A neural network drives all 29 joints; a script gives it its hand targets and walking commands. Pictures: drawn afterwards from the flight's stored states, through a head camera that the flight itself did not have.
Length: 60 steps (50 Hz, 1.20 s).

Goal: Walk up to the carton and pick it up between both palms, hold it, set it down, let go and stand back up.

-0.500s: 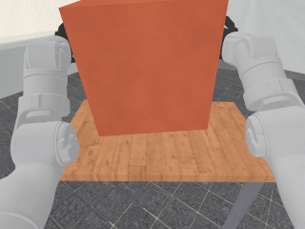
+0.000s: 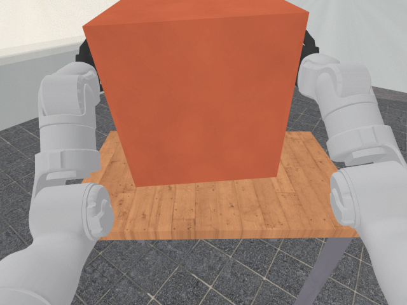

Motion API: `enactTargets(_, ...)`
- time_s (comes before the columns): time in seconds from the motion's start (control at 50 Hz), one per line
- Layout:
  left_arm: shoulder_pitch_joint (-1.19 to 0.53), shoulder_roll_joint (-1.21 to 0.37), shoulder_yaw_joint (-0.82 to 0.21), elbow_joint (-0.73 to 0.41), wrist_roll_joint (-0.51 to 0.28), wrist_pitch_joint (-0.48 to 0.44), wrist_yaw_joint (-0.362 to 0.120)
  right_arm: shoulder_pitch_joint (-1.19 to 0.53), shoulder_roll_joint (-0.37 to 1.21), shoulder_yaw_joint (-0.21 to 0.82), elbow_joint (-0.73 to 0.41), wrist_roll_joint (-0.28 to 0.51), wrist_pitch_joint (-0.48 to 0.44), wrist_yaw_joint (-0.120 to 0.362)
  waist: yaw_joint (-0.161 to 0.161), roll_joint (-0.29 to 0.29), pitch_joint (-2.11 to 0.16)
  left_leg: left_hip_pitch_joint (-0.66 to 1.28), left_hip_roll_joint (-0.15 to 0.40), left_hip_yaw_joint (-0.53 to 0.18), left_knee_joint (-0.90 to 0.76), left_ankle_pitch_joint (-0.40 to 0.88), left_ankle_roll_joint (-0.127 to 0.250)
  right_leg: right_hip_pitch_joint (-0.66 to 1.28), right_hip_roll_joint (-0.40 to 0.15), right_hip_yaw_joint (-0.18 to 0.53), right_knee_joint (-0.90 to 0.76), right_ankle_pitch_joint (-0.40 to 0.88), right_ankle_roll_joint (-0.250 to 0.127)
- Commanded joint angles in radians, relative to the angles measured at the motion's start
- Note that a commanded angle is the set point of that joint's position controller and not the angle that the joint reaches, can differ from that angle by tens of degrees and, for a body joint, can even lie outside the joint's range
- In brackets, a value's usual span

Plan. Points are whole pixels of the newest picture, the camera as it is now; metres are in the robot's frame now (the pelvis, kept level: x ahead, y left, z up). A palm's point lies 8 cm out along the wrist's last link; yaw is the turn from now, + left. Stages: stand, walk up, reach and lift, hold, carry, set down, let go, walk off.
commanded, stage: hold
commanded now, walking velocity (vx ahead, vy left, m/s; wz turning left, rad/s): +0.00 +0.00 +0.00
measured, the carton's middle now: (199, 85) +0.43 +0.00 +0.30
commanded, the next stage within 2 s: none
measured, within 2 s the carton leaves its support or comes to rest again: neither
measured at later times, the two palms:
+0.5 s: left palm (86, 60) +0.37 +0.18 +0.36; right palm (313, 48) +0.36 -0.19 +0.38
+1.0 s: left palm (92, 69) +0.37 +0.18 +0.34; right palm (309, 64) +0.37 -0.19 +0.35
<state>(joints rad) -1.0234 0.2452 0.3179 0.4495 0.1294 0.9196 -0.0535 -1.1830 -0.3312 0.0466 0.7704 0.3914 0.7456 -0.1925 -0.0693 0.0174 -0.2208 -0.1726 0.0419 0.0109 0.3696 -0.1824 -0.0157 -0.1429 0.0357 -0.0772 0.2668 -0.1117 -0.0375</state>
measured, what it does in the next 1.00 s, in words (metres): stands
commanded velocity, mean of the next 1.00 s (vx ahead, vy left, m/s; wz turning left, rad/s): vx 0.00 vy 0.00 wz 0.00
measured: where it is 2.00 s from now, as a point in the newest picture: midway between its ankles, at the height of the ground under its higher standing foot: outside the picture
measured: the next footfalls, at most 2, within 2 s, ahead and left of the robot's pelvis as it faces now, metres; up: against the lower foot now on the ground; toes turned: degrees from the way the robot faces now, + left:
none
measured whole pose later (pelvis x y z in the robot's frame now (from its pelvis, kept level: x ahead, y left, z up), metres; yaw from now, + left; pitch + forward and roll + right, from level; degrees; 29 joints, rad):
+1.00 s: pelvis +0.00 +0.00 +0.00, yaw +0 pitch -1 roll -1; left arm -1.06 0.26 0.32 0.52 0.14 0.92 -0.08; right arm -1.23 -0.33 0.06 0.82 0.39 0.76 -0.19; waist -0.06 0.04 -0.22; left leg -0.15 0.04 0.01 0.35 -0.18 -0.02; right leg -0.13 0.04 -0.08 0.26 -0.12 -0.04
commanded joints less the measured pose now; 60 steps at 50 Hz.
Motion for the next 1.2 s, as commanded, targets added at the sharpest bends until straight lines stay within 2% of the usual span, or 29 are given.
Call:
enactTargets(0.0, -0.784, -0.480, -0.272, -0.097, -0.209, -0.050, -0.166, -0.755, 0.554, 0.082, -0.228, 0.176, -0.020, 0.181, 0.003, 0.033, -0.286, -0.063, -0.044, -0.054, -0.087, 0.113, 0.007, 0.242, 0.004, 0.128, -0.002, 0.143, 0.017)
enactTargets(0.04, -0.763, -0.438, -0.212, 0.033, -0.171, -0.043, -0.186, -0.767, 0.525, 0.049, -0.132, 0.135, -0.011, 0.189, 0.018, -0.006, -0.182, -0.128, -0.029, -0.055, -0.132, -0.031, 0.024, 0.222, 0.006, 0.125, -0.017, 0.015, 0.017)
enactTargets(0.08, -0.774, -0.452, -0.216, 0.092, -0.164, -0.052, -0.201, -0.794, 0.507, 0.026, -0.091, 0.120, -0.018, 0.201, 0.019, 0.023, -0.160, -0.189, -0.014, -0.065, -0.151, -0.082, 0.028, 0.262, 0.016, 0.134, -0.008, -0.008, 0.013)
enactTargets(0.1, -0.787, -0.442, -0.211, 0.093, -0.170, -0.061, -0.207, -0.813, 0.526, 0.028, -0.103, 0.125, -0.021, 0.204, 0.019, -0.010, -0.189, -0.188, -0.020, -0.058, -0.137, -0.046, 0.034, 0.265, 0.003, 0.143, -0.011, 0.007, 0.010)
enactTargets(0.16, -0.865, -0.457, -0.212, 0.104, -0.201, -0.090, -0.208, -0.894, 0.553, 0.028, -0.127, 0.132, -0.034, 0.203, 0.015, -0.035, -0.246, -0.144, -0.036, -0.050, -0.111, -0.014, 0.030, 0.222, -0.002, 0.147, -0.019, 0.020, 0.011)
enactTargets(0.2, -0.890, -0.472, -0.214, 0.097, -0.223, -0.104, -0.204, -0.901, 0.567, 0.030, -0.113, 0.146, -0.041, 0.201, 0.020, -0.018, -0.240, -0.140, -0.030, -0.059, -0.108, 0.029, 0.025, 0.229, 0.001, 0.139, -0.009, 0.071, 0.011)
enactTargets(0.24, -0.895, -0.464, -0.221, 0.060, -0.222, -0.109, -0.200, -0.867, 0.585, 0.033, -0.097, 0.161, -0.043, 0.202, 0.020, 0.004, -0.269, -0.119, -0.036, -0.056, -0.096, 0.079, 0.018, 0.241, -0.004, 0.153, -0.005, 0.124, 0.010)
enactTargets(0.28, -0.883, -0.444, -0.187, 0.060, -0.207, -0.105, -0.204, -0.863, 0.576, 0.032, -0.086, 0.169, -0.038, 0.199, 0.025, -0.017, -0.259, -0.103, -0.043, -0.051, -0.095, 0.097, 0.018, 0.244, -0.006, 0.146, -0.013, 0.139, 0.017)
enactTargets(0.32, -0.857, -0.431, -0.177, 0.059, -0.195, -0.096, -0.209, -0.832, 0.568, 0.037, -0.083, 0.183, -0.036, 0.192, 0.032, 0.011, -0.250, -0.095, -0.042, -0.052, -0.093, 0.122, 0.012, 0.271, -0.008, 0.151, -0.007, 0.182, 0.018)
enactTargets(0.4, -0.808, -0.379, -0.137, 0.076, -0.159, -0.071, -0.226, -0.793, 0.537, 0.034, -0.064, 0.176, -0.024, 0.186, 0.036, -0.041, -0.231, -0.075, -0.045, -0.049, -0.099, 0.103, 0.024, 0.247, -0.015, 0.154, -0.026, 0.152, 0.023)
enactTargets(0.42, -0.817, -0.388, -0.155, 0.076, -0.159, -0.067, -0.232, -0.794, 0.527, 0.025, -0.052, 0.172, -0.022, 0.184, 0.023, -0.012, -0.208, -0.077, -0.044, -0.051, -0.103, 0.097, 0.017, 0.234, -0.017, 0.155, -0.025, 0.152, 0.021)
enactTargets(0.46, -0.836, -0.378, -0.163, 0.052, -0.176, -0.075, -0.234, -0.802, 0.543, 0.024, -0.087, 0.170, -0.030, 0.180, 0.022, -0.018, -0.245, -0.074, -0.050, -0.050, -0.094, 0.093, 0.024, 0.242, -0.023, 0.160, -0.027, 0.144, 0.028)
enactTargets(0.52, -0.854, -0.427, -0.224, -0.001, -0.199, -0.083, -0.226, -0.788, 0.535, 0.025, -0.119, 0.161, -0.036, 0.178, -0.002, 0.058, -0.257, -0.094, -0.038, -0.053, -0.096, 0.105, 0.001, 0.276, -0.010, 0.147, -0.011, 0.155, 0.013)
enactTargets(0.54, -0.866, -0.431, -0.224, -0.009, -0.200, -0.084, -0.223, -0.795, 0.542, 0.017, -0.135, 0.153, -0.036, 0.175, -0.005, 0.048, -0.260, -0.089, -0.043, -0.053, -0.091, 0.117, -0.002, 0.273, -0.008, 0.145, -0.013, 0.173, 0.013)
enactTargets(0.56, -0.867, -0.457, -0.245, -0.016, -0.213, -0.084, -0.222, -0.805, 0.541, 0.024, -0.152, 0.148, -0.037, 0.173, -0.025, 0.067, -0.284, -0.059, -0.044, -0.057, -0.082, 0.125, -0.011, 0.260, -0.011, 0.145, -0.013, 0.173, 0.015)
enactTargets(0.64, -0.843, -0.479, -0.270, -0.088, -0.239, -0.093, -0.208, -0.811, 0.564, 0.060, -0.250, 0.186, -0.047, 0.161, -0.022, 0.062, -0.359, -0.041, -0.053, -0.057, -0.054, 0.213, -0.018, 0.292, -0.010, 0.147, 0.010, 0.276, 0.018)
enactTargets(0.7, -0.818, -0.461, -0.251, -0.067, -0.222, -0.082, -0.208, -0.757, 0.538, 0.041, -0.204, 0.175, -0.035, 0.163, -0.015, 0.071, -0.272, -0.080, -0.049, -0.064, -0.083, 0.130, -0.012, 0.281, -0.013, 0.141, -0.001, 0.186, 0.019)
enactTargets(0.74, -0.805, -0.473, -0.267, -0.097, -0.221, -0.077, -0.203, -0.763, 0.543, 0.064, -0.221, 0.185, -0.035, 0.166, -0.021, 0.087, -0.307, -0.074, -0.045, -0.067, -0.074, 0.171, -0.017, 0.295, -0.007, 0.139, 0.000, 0.203, 0.014)
enactTargets(0.76, -0.805, -0.467, -0.261, -0.095, -0.219, -0.077, -0.201, -0.756, 0.539, 0.063, -0.199, 0.180, -0.032, 0.167, -0.016, 0.066, -0.290, -0.057, -0.046, -0.061, -0.074, 0.168, -0.015, 0.270, -0.006, 0.140, -0.001, 0.199, 0.015)
enactTargets(0.8, -0.816, -0.478, -0.266, -0.124, -0.228, -0.080, -0.196, -0.790, 0.565, 0.085, -0.265, 0.190, -0.036, 0.169, -0.005, 0.046, -0.333, -0.054, -0.047, -0.069, -0.065, 0.192, -0.009, 0.305, 0.000, 0.138, 0.010, 0.233, 0.019)
enactTargets(0.82, -0.804, -0.474, -0.274, -0.162, -0.239, -0.084, -0.190, -0.790, 0.581, 0.113, -0.293, 0.204, -0.038, 0.166, -0.003, 0.029, -0.377, -0.048, -0.055, -0.067, -0.047, 0.258, -0.008, 0.325, -0.004, 0.144, 0.023, 0.308, 0.024)
enactTargets(0.84, -0.785, -0.458, -0.241, -0.107, -0.223, -0.075, -0.190, -0.791, 0.576, 0.108, -0.284, 0.198, -0.028, 0.159, -0.001, 0.004, -0.331, -0.057, -0.058, -0.061, -0.051, 0.224, -0.002, 0.318, -0.007, 0.142, 0.017, 0.299, 0.028)
enactTargets(0.86, -0.788, -0.452, -0.246, -0.130, -0.221, -0.074, -0.190, -0.804, 0.587, 0.117, -0.313, 0.209, -0.030, 0.158, 0.010, -0.005, -0.363, -0.045, -0.056, -0.062, -0.056, 0.214, 0.004, 0.329, -0.007, 0.142, 0.019, 0.293, 0.035)
enactTargets(0.94, -0.779, -0.411, -0.193, -0.061, -0.187, -0.063, -0.192, -0.768, 0.583, 0.102, -0.210, 0.190, -0.013, 0.168, 0.036, -0.061, -0.276, -0.068, -0.047, -0.057, -0.093, 0.117, 0.028, 0.251, -0.011, 0.141, -0.014, 0.157, 0.035)
enactTargets(0.98, -0.778, -0.423, -0.200, -0.060, -0.189, -0.069, -0.194, -0.786, 0.592, 0.114, -0.224, 0.187, -0.021, 0.172, 0.048, -0.050, -0.282, -0.080, -0.041, -0.050, -0.093, 0.135, 0.031, 0.254, 0.000, 0.139, -0.002, 0.171, 0.032)
enactTargets(1.02, -0.794, -0.429, -0.209, -0.058, -0.202, -0.067, -0.195, -0.788, 0.593, 0.114, -0.215, 0.194, -0.017, 0.176, 0.036, -0.053, -0.275, -0.074, -0.043, -0.056, -0.084, 0.150, 0.030, 0.264, -0.001, 0.149, 0.000, 0.201, 0.028)
enactTargets(1.08, -0.840, -0.461, -0.255, -0.114, -0.232, -0.071, -0.189, -0.803, 0.615, 0.101, -0.250, 0.214, -0.025, 0.173, 0.028, -0.005, -0.330, -0.075, -0.040, -0.063, -0.082, 0.139, 0.018, 0.263, 0.007, 0.144, 0.004, 0.170, 0.021)
enactTargets(1.12, -0.856, -0.481, -0.258, -0.076, -0.227, -0.059, -0.186, -0.783, 0.557, 0.042, -0.175, 0.181, -0.016, 0.173, -0.007, 0.062, -0.266, -0.075, -0.032, -0.063, -0.096, 0.096, -0.001, 0.238, 0.010, 0.136, -0.001, 0.128, 0.012)
enactTargets(1.18, -0.830, -0.484, -0.256, 0.002, -0.225, -0.056, -0.199, -0.792, 0.527, 0.023, -0.161, 0.146, -0.022, 0.186, -0.015, 0.051, -0.250, -0.111, -0.033, -0.065, -0.107, 0.050, 0.003, 0.238, 0.001, 0.139, -0.013, 0.105, 0.006)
